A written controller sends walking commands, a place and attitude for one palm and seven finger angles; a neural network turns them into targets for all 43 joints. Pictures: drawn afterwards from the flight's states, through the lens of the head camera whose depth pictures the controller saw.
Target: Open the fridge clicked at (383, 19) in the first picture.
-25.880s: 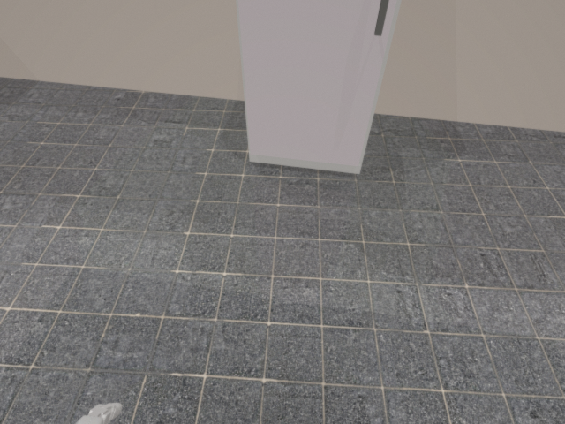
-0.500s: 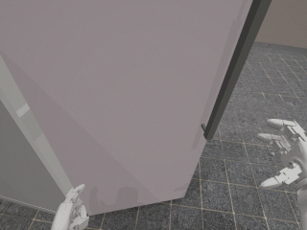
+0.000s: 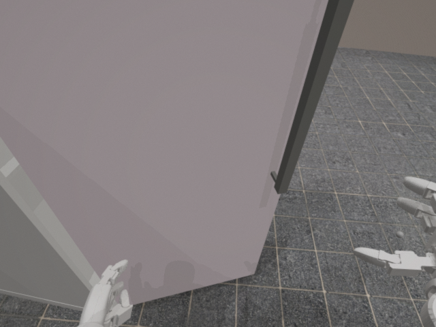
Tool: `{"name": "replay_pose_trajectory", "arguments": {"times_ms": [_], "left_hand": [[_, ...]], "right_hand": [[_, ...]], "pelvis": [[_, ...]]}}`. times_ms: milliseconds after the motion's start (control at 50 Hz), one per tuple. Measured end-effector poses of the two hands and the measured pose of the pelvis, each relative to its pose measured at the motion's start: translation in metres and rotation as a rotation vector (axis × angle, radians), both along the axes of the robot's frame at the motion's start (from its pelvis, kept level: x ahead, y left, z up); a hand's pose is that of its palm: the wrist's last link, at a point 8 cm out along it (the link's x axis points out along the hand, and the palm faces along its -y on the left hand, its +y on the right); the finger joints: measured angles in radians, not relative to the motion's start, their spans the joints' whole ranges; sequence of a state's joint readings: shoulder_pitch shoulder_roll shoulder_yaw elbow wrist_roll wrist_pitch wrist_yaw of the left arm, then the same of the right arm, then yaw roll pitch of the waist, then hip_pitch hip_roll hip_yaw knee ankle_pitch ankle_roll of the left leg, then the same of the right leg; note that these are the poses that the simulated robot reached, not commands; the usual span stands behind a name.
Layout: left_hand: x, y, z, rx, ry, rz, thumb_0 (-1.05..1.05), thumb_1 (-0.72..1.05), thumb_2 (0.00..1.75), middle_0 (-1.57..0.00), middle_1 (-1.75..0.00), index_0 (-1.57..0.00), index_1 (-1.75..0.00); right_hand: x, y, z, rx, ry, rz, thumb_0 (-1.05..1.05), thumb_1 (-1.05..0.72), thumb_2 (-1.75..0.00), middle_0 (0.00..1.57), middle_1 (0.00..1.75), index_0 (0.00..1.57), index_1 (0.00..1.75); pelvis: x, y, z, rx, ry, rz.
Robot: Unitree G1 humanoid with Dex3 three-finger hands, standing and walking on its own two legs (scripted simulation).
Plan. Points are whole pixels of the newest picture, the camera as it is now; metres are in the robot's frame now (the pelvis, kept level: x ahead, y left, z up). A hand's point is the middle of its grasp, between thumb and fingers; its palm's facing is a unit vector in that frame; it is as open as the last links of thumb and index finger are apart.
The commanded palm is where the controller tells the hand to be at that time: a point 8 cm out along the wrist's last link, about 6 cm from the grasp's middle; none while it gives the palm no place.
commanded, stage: draw the hand back to the body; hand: right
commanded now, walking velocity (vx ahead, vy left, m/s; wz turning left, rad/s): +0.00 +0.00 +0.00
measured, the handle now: (300, 105) +0.46 -0.15 +0.21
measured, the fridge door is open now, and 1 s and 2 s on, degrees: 65 65 65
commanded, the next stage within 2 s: step back with the hand held close in 0.84 s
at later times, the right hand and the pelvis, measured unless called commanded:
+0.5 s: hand (425, 238) +0.20 -0.28 +0.16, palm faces +0.47 +0.80 -0.37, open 8.5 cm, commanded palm +0.15 -0.31 +0.18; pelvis +0.02 -0.01 +0.00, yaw +1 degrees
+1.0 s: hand (423, 241) +0.20 -0.27 +0.16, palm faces +0.48 +0.80 -0.36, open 7.5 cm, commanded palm +0.15 -0.30 +0.18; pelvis +0.01 +0.00 +0.01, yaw +1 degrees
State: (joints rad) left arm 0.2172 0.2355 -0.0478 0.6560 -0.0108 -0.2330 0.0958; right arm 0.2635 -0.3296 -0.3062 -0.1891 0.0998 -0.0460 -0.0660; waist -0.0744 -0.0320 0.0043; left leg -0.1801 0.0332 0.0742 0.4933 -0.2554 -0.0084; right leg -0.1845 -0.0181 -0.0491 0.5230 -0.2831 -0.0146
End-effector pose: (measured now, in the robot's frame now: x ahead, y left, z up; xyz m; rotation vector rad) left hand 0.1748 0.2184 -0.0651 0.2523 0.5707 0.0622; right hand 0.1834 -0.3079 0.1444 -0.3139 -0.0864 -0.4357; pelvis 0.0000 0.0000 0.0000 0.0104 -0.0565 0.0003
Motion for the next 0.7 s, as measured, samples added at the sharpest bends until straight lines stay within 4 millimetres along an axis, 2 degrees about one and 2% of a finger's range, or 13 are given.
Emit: {"name": "replay_pose_trajectory", "arguments": {"times_ms": [220,520,700], "left_hand": [[0.003,-0.011,-0.006,-0.020,0.056,0.009,0.01,0.90,0.90,-0.20,-0.30,-0.20,-0.30],[0.015,-0.005,0.002,-0.004,0.042,0.010,0.01,0.90,0.90,-0.20,-0.30,-0.20,-0.30],[0.015,-0.005,0.002,-0.002,0.038,0.000,0.01,0.90,0.90,-0.20,-0.30,-0.20,-0.30]], "right_hand": [[-0.004,-0.004,0.017,-0.074,-0.025,-0.021,-0.01,-0.15,-0.54,0.23,0.74,0.23,0.73],[-0.024,-0.009,0.031,-0.129,-0.032,-0.048,0.01,-0.68,-0.80,0.21,0.43,0.21,0.42],[-0.029,-0.006,0.028,-0.113,-0.033,-0.065,0.01,-0.85,-0.88,0.21,0.33,0.21,0.32]], "pelvis": [[0.010,-0.007,0.004,-0.004,-0.023,0.009],[0.015,-0.006,0.005,0.000,-0.029,0.010],[0.012,-0.003,0.005,-0.001,-0.035,0.005]]}}
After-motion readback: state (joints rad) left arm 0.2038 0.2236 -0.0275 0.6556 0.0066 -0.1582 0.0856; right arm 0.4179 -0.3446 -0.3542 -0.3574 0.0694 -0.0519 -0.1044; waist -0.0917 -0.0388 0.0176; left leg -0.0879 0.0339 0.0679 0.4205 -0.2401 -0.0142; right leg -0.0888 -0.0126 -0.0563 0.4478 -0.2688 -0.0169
